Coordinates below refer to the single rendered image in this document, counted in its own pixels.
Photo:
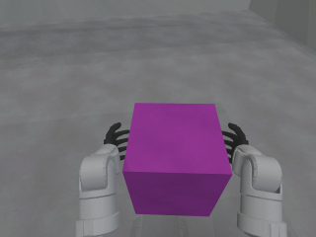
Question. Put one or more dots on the robot left hand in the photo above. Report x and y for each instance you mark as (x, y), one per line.
(111, 138)

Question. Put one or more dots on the robot left forearm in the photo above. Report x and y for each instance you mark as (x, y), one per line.
(98, 212)

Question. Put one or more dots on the robot right hand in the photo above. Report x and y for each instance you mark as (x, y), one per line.
(239, 139)

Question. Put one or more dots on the robot right forearm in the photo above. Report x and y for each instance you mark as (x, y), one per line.
(260, 212)

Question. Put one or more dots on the carton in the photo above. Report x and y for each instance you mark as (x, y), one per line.
(176, 162)

